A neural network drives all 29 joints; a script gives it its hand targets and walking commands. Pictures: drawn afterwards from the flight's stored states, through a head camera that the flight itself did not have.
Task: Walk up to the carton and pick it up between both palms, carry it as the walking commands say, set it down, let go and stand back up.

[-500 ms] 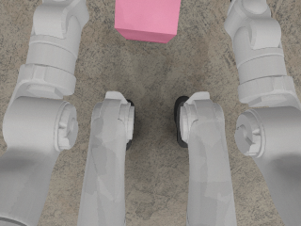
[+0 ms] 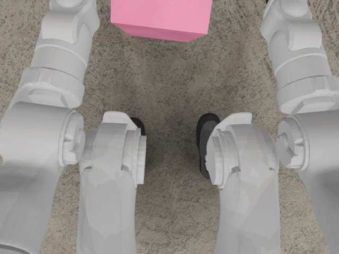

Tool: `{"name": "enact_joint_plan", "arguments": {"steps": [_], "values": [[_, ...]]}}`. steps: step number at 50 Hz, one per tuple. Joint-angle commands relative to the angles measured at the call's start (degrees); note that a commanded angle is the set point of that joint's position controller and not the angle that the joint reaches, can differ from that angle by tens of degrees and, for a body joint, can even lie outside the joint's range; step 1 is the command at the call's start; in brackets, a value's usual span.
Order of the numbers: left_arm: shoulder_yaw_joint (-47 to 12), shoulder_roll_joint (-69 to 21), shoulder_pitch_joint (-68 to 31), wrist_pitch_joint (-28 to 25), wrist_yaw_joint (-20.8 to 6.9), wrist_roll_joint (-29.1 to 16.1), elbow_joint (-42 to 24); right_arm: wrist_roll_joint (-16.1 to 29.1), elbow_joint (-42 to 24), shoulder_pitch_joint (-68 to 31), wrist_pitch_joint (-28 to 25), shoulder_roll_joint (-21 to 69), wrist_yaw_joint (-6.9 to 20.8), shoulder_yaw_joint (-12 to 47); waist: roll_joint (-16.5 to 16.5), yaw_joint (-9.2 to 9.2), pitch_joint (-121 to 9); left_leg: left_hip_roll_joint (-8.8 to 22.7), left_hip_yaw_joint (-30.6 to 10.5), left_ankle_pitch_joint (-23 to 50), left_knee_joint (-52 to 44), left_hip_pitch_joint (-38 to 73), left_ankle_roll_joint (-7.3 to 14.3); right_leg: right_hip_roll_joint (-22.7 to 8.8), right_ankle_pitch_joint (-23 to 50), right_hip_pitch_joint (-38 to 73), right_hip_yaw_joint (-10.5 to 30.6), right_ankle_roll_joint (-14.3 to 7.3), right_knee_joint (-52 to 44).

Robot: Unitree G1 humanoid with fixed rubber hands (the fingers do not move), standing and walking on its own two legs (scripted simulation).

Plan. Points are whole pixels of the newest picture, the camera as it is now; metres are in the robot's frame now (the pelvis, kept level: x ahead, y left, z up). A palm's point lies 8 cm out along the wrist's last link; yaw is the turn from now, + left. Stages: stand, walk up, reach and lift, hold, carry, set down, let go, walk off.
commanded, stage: reach and lift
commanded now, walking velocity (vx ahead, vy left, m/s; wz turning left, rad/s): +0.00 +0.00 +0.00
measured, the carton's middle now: out of the picture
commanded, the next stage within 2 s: none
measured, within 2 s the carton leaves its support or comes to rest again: leaves its support in 1.64 s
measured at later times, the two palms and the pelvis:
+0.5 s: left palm out of the picture +0.54 +0.15 -0.20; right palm out of the picture +0.54 -0.16 -0.19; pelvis +0.01 +0.00 -0.01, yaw +0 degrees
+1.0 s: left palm out of the picture +0.55 +0.14 -0.19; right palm out of the picture +0.55 -0.11 -0.18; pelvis +0.01 +0.00 -0.02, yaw +0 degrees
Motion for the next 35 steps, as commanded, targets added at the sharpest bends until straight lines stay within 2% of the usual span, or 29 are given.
{"name": "enact_joint_plan", "arguments": {"steps": [1,2,3,4,7,8,9,10,11,12,13,14,15,16,17,18,19,20,22,25,26,27,28,29,31,32,33,34,35], "values": [[0.17,4.17,-20.11,-3.9,-1.31,0.04,-5.27,0.09,-3.1,-14.6,-3.83,1.22,1.29,-0.88,2.25,0.96,-88.34,1.56,2.53,21.93,-11.34,34.71,-0.52,-0.53,19.94,35.34,-4.59,-1.56,-8.32],[-1.12,1.69,-23.93,-4.16,-1.3,0.18,-13.16,-0.24,-11.36,-19.44,-4.26,2.11,1.03,-2.88,4.97,0.65,-91.99,1.05,1.82,27.19,-10.97,36.54,-0.9,0.54,24.11,36.99,-3.81,-1.65,-8.61],[-0.37,4.2,-22.15,-4.7,-0.81,-0.51,-14.87,0.32,-14.1,-18.53,-5.2,0.19,1.07,-2.5,3.48,-0.3,-98.67,1.02,0.71,29.55,-9.94,42.1,-0.58,0.01,26.14,40.23,-5.27,-1.51,-5.8],[-2.01,0.42,-20.15,-4.55,-1.06,-1.68,-7.33,0.21,-6.71,-17.31,-5.44,-2.25,0.93,-2.78,7.57,-0.81,-91.82,1.78,0.98,29.43,-8.74,40.14,-1.73,-0.28,25.17,34.9,-3.37,-2.18,-6.76],[-3.0,0.72,-19.25,-5.29,-1.33,0.1,-10.94,2.3,-7.28,-15.42,-5.07,4.62,2.28,1.13,6.93,2.72,-93.5,1.23,0.7,33.87,-9.24,44.52,-1.56,0.71,27.93,34.17,-4.35,-1.79,-5.59],[-3.19,0.2,-16.63,-4.83,-1.1,0.21,-9.75,1.61,-10.9,-17.07,-5.78,3.03,2.16,-0.76,6.41,1.94,-96.54,1.77,-0.92,37.09,-9.18,44.56,-1.52,0.88,29.94,36.83,-5.06,-1.37,-4.23],[-2.12,1.92,-18.83,-5.08,-0.7,-0.78,-9.94,-0.05,-5.84,-13.29,-5.04,2.07,2.17,0.02,3.83,0.38,-93.78,1.05,0.16,33.06,-8.92,44.28,-1.2,0.02,27.73,35.23,-4.77,-1.7,-5.85],[-1.04,0.79,-15.19,-4.42,-0.88,-0.17,-8.26,-1.48,-5.29,-11.67,-5.15,-0.62,1.75,-4.34,5.98,-0.8,-90.53,0.41,0.91,30.24,-9.51,43.02,-1.8,0.26,24.72,33.0,-4.59,-1.5,-7.52],[-0.13,1.85,-16.44,-4.31,-1.04,0.93,-5.87,-1.81,-1.64,-11.27,-4.82,1.2,2.02,-2.73,4.19,-0.43,-87.7,0.61,0.9,29.18,-9.34,37.61,-1.36,-0.21,25.12,33.37,-4.25,-1.55,-6.01],[-0.98,0.98,-17.1,-4.86,-1.14,1.13,-9.98,-0.21,-8.09,-13.27,-5.45,2.44,1.57,-1.57,5.08,1.46,-93.3,0.78,0.36,30.64,-9.72,43.03,-1.43,0.04,25.87,34.72,-5.43,-0.98,-6.0],[-3.12,-0.44,-19.0,-4.84,-1.03,-0.7,-9.35,-0.49,-6.41,-15.2,-5.45,2.51,1.47,-0.98,4.61,-1.92,-92.66,1.18,0.55,29.44,-8.73,43.31,-1.44,0.01,24.16,33.27,-4.7,-1.63,-6.6],[-3.18,-1.23,-19.41,-4.94,-1.29,-1.22,-11.62,-0.38,-8.01,-14.52,-5.84,3.1,1.82,-2.55,5.29,-0.22,-92.06,0.76,0.54,30.21,-9.78,42.71,-1.62,0.71,24.04,33.7,-5.14,-2.1,-5.77],[-3.41,-0.32,-19.97,-5.19,-0.87,-1.04,-10.7,-0.13,-5.44,-14.44,-5.79,3.72,1.9,-2.55,5.14,-2.1,-91.38,0.51,1.0,27.99,-9.71,41.06,-1.53,0.29,24.5,35.39,-5.06,-1.78,-6.66],[0.12,3.61,-18.24,-4.73,-1.06,0.66,-11.84,-1.69,-6.24,-12.92,-4.83,2.82,1.51,-3.56,3.05,0.52,-90.06,0.33,0.96,27.18,-9.95,36.63,-0.66,0.67,24.25,34.89,-4.27,-1.92,-5.44],[-2.93,-1.83,-16.38,-4.19,-1.59,-0.73,-6.01,-1.54,-5.56,-14.83,-5.56,4.24,1.54,-2.82,3.92,-3.18,-91.11,0.85,0.67,26.97,-9.52,38.08,-0.79,0.64,25.74,36.16,-5.43,-1.77,-6.08],[-2.4,-0.17,-18.9,-4.84,-1.18,0.17,-9.78,-1.83,-5.48,-13.41,-5.24,3.62,1.68,-1.8,5.36,0.35,-90.79,0.52,1.94,27.31,-9.4,39.97,-1.13,0.09,23.23,34.56,-4.74,-1.92,-6.31],[-2.29,0.2,-15.89,-4.22,-1.27,1.25,-4.56,-3.06,-2.93,-13.46,-4.87,2.25,1.46,-2.84,5.64,0.51,-87.3,1.13,0.54,27.53,-9.87,40.89,-1.24,0.37,21.52,31.38,-4.99,-1.4,-6.29],[-3.23,-1.51,-19.42,-4.94,-1.39,0.59,-10.44,-0.76,-6.31,-14.91,-5.55,4.86,1.84,-2.18,6.45,0.12,-91.41,0.63,0.65,28.44,-10.33,42.97,-1.56,0.23,24.45,35.01,-5.29,-1.67,-6.14],[-0.71,1.49,-19.27,-5.07,-0.89,1.65,-8.72,-1.55,-4.0,-16.0,-5.49,4.59,1.6,-2.21,2.19,0.03,-88.22,0.39,1.9,25.86,-9.68,36.36,-1.09,0.25,24.17,35.56,-4.69,-0.74,-5.81],[-2.28,-1.66,-18.8,-4.48,-1.63,0.14,-6.02,-2.22,-6.23,-17.94,-5.66,4.93,1.01,-1.29,1.46,-0.98,-88.56,0.47,2.33,25.35,-9.5,35.2,-1.37,0.24,23.35,37.12,-5.1,-0.76,-7.52],[-2.28,-2.74,-19.05,-5.35,-1.42,1.22,-9.4,-0.37,-4.03,-15.16,-5.53,9.21,1.31,0.09,5.09,2.86,-90.23,0.06,2.87,24.87,-10.96,38.44,-1.68,0.42,23.06,37.72,-4.4,-1.33,-7.48],[-3.78,-4.71,-23.73,-4.96,-1.32,0.26,-8.5,-1.14,-7.7,-20.58,-5.86,6.62,1.28,-1.29,5.84,-0.89,-88.07,-0.37,2.99,24.51,-10.11,36.16,-1.61,0.9,22.39,35.85,-4.65,-1.63,-8.24],[-0.33,-0.09,-21.24,-5.3,-1.1,2.29,-8.82,-0.42,-4.54,-17.16,-5.06,8.27,1.75,0.51,3.37,4.23,-86.41,-0.4,2.83,24.37,-10.5,35.36,-1.03,0.67,21.93,36.62,-3.65,-1.29,-7.62],[-1.03,-2.41,-22.71,-5.04,-1.18,2.3,-7.55,-1.47,-3.9,-18.77,-5.27,9.89,1.83,-0.27,1.38,-0.07,-85.61,-0.58,2.59,22.36,-10.25,32.51,-0.11,1.27,22.04,36.91,-3.92,-1.65,-7.93],[-2.82,-5.05,-21.24,-4.72,-1.98,1.69,-5.24,-1.51,-3.43,-18.26,-5.1,12.22,1.57,0.76,1.14,-0.17,-87.94,0.16,2.39,22.88,-11.17,33.26,-1.4,0.8,22.99,38.98,-4.52,-1.12,-7.77],[-3.77,-8.81,-22.8,-5.19,-2.02,1.98,-4.16,-1.66,-3.73,-20.01,-5.76,13.1,1.81,0.15,5.08,1.74,-86.53,-0.67,2.82,23.3,-11.17,35.49,-1.4,1.41,21.05,35.84,-4.7,-1.65,-7.29],[-4.45,-8.76,-26.1,-5.61,-2.09,1.84,-6.03,-2.8,-2.41,-19.9,-5.76,14.2,1.93,0.15,4.41,-0.78,-84.65,-0.76,2.93,23.31,-10.51,35.15,-1.6,1.66,21.32,34.17,-5.13,-1.88,-8.18],[-4.9,-13.9,-25.56,-4.87,-2.71,1.56,-4.25,-2.84,-3.8,-22.61,-5.82,14.69,2.52,1.04,6.25,-0.25,-84.94,-0.74,3.58,23.25,-10.53,33.64,-1.66,1.59,22.37,36.81,-3.55,-2.24,-8.15],[-2.7,-6.48,-22.55,-5.16,-2.39,3.1,-1.07,-4.49,0.06,-20.14,-5.35,13.18,1.84,-1.48,3.64,-0.18,-81.25,-0.36,2.83,21.28,-10.78,32.99,-1.4,0.87,20.93,34.97,-4.86,-0.79,-7.72]]}}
